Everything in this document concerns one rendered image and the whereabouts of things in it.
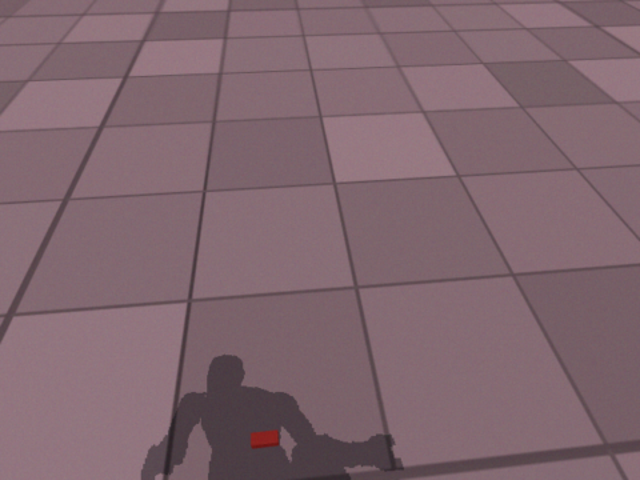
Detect small box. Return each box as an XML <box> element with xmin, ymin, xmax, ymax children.
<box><xmin>251</xmin><ymin>430</ymin><xmax>279</xmax><ymax>449</ymax></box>

